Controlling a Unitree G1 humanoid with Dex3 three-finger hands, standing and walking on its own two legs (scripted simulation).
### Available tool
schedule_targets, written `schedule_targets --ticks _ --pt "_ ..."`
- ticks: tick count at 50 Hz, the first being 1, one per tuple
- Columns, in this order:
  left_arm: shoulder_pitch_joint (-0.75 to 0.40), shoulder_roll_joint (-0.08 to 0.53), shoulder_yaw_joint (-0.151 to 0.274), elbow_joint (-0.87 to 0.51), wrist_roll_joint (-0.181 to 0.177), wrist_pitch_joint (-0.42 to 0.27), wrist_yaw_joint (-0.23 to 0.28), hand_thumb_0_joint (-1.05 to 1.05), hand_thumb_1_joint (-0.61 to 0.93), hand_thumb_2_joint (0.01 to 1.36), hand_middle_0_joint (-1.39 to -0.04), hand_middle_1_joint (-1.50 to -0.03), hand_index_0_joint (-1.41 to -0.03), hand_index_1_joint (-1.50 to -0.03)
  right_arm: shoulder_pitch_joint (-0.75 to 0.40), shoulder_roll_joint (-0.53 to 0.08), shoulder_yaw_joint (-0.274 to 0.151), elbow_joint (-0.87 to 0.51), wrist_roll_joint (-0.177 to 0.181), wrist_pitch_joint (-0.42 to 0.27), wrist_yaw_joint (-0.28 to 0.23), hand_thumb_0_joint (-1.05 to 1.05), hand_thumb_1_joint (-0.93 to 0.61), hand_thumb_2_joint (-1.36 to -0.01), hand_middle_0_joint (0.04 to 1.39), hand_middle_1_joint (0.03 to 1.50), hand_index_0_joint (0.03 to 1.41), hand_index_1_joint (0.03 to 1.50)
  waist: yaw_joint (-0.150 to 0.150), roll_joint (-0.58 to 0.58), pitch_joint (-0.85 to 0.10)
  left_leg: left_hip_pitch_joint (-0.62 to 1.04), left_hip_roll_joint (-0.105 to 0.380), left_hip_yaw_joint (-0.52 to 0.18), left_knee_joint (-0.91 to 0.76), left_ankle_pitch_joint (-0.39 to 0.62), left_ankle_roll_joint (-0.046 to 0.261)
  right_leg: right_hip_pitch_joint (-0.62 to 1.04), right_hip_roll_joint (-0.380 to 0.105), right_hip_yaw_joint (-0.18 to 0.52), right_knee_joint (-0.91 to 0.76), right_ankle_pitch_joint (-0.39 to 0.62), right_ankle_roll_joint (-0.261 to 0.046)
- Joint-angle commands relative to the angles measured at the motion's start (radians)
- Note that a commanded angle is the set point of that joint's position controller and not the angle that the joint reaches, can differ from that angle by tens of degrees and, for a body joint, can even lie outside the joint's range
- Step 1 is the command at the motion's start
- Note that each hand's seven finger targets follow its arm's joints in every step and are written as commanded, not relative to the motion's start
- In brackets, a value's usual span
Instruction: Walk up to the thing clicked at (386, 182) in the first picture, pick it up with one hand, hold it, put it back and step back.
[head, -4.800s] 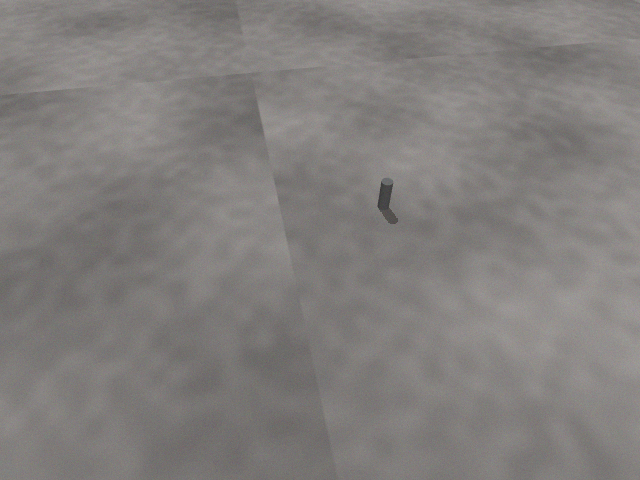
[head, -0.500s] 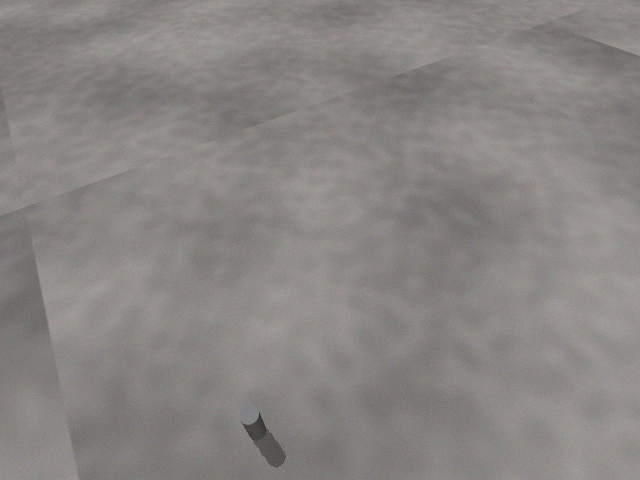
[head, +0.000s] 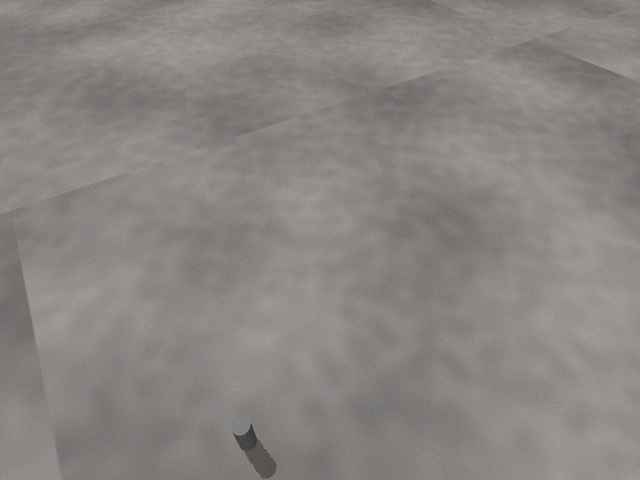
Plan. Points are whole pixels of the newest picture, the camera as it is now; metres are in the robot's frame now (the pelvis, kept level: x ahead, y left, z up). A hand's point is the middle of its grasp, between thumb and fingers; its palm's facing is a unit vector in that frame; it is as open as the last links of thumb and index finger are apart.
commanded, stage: walk up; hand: left
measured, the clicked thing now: (244, 433) +0.39 +0.23 -0.71
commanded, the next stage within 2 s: stand in 0.36 s
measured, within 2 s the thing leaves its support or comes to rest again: neither
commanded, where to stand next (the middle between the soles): +0.04 -0.01 m, yaw +1 degrees
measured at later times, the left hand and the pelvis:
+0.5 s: hand out of the picture +0.09 +0.26 -0.16, palm faces -0.01 -0.94 -0.33, open 7.4 cm; pelvis +0.01 +0.00 +0.00, yaw +0 degrees
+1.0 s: hand out of the picture +0.09 +0.26 -0.16, palm faces -0.01 -0.94 -0.34, open 7.4 cm; pelvis +0.02 +0.00 +0.00, yaw +0 degrees
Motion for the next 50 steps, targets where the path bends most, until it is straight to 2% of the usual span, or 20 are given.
schedule_targets --ticks 1,8,12,17,18,19,24,35,41,45,50 --pt "-0.068 0.205 0.036 -0.052 -0.001 -0.027 0.012 0.0 0.9 0.9 -0.2 -0.3 -0.2 -0.3 -0.058 -0.212 -0.041 -0.053 0.0 -0.021 -0.016 0.0 -0.9 -0.9 0.2 0.3 0.2 0.3 -0.003 0.005 -0.086 0.041 0.097 -0.103 -0.079 0.025 0.041 0.004 -0.111 0.104 -0.078 0.045 -0.03" --pt "-0.064 0.2 0.034 -0.04 0.003 -0.026 0.016 0.0 0.9 0.9 -0.2 -0.3 -0.2 -0.3 -0.067 -0.21 -0.045 -0.049 -0.001 -0.015 -0.017 0.0 -0.9 -0.9 0.2 0.3 0.2 0.3 -0.006 0.0 -0.075 0.047 0.096 -0.105 -0.088 0.023 0.041 0.002 -0.11 0.096 -0.091 0.052 -0.022" --pt "-0.052 0.195 0.037 -0.036 0.001 -0.028 0.018 0.0 0.9 0.9 -0.2 -0.3 -0.2 -0.3 -0.062 -0.201 -0.045 -0.049 0.001 -0.015 -0.018 0.0 -0.9 -0.9 0.2 0.3 0.2 0.3 -0.003 0.0 -0.096 0.071 0.097 -0.1 -0.077 0.101 0.039 0.021 -0.112 0.093 -0.088 0.104 -0.02" --pt "-0.053 0.195 0.036 -0.04 0.004 -0.025 0.02 0.0 0.9 0.9 -0.2 -0.3 -0.2 -0.3 -0.071 -0.2 -0.049 -0.052 -0.001 -0.011 -0.019 0.0 -0.9 -0.9 0.2 0.3 0.2 0.3 -0.005 0.006 -0.079 0.064 0.097 -0.097 -0.085 0.086 0.038 0.017 -0.112 0.088 -0.094 0.101 -0.017" --pt "-0.052 0.21 0.04 -0.046 0.006 -0.024 0.022 0.0 0.9 0.9 -0.2 -0.3 -0.2 -0.3 -0.08 -0.196 -0.046 -0.063 -0.008 -0.014 -0.021 0.0 -0.9 -0.9 0.2 0.3 0.2 0.3 -0.005 -0.004 -0.065 0.049 0.109 -0.11 -0.085 0.151 0.032 0.026 -0.124 0.097 -0.086 0.154 -0.019" --pt "-0.043 0.203 0.041 -0.047 0.006 -0.024 0.023 0.0 0.9 0.9 -0.2 -0.3 -0.2 -0.3 -0.081 -0.201 -0.049 -0.065 -0.007 -0.015 -0.022 0.0 -0.9 -0.9 0.2 0.3 0.2 0.3 -0.003 0.008 -0.078 0.058 0.107 -0.108 -0.083 0.171 0.029 0.032 -0.122 0.091 -0.085 0.165 -0.016" --pt "-0.044 0.204 0.041 -0.054 0.003 -0.022 0.021 0.0 0.9 0.9 -0.2 -0.3 -0.2 -0.3 -0.091 -0.198 -0.047 -0.069 -0.004 -0.016 -0.022 0.0 -0.9 -0.9 0.2 0.3 0.2 0.3 -0.001 0.016 -0.087 0.065 0.108 -0.112 -0.096 0.136 0.025 0.039 -0.119 0.09 -0.092 0.118 -0.016" --pt "-0.042 0.204 0.041 -0.064 0.006 -0.019 0.02 0.0 0.9 0.9 -0.2 -0.3 -0.2 -0.3 -0.079 -0.194 -0.043 -0.072 -0.006 -0.016 -0.023 0.0 -0.9 -0.9 0.2 0.3 0.2 0.3 -0.005 0.011 -0.107 0.076 0.106 -0.103 -0.092 0.168 0.025 0.054 -0.13 0.089 -0.09 0.159 -0.02" --pt "-0.035 0.206 0.038 -0.068 0.004 -0.021 0.02 0.0 0.9 0.9 -0.2 -0.3 -0.2 -0.3 -0.079 -0.198 -0.045 -0.072 -0.003 -0.014 -0.02 0.0 -0.9 -0.9 0.2 0.3 0.2 0.3 -0.003 0.0 -0.095 0.08 0.107 -0.11 -0.095 0.14 0.027 0.041 -0.127 0.089 -0.103 0.114 -0.019" --pt "-0.027 0.2 0.037 -0.071 0.007 -0.02 0.02 0.0 0.9 0.9 -0.2 -0.3 -0.2 -0.3 -0.083 -0.204 -0.046 -0.075 -0.004 -0.016 -0.022 0.0 -0.9 -0.9 0.2 0.3 0.2 0.3 0.0 0.018 -0.106 0.088 0.108 -0.106 -0.087 0.173 0.029 0.054 -0.131 0.088 -0.097 0.166 -0.022" --pt "-0.032 0.202 0.036 -0.076 0.005 -0.021 0.02 0.0 0.9 0.9 -0.2 -0.3 -0.2 -0.3 -0.066 -0.197 -0.044 -0.076 -0.005 -0.016 -0.022 0.0 -0.9 -0.9 0.2 0.3 0.2 0.3 -0.006 0.005 -0.103 0.084 0.11 -0.104 -0.087 0.187 0.03 0.063 -0.132 0.086 -0.098 0.178 -0.021"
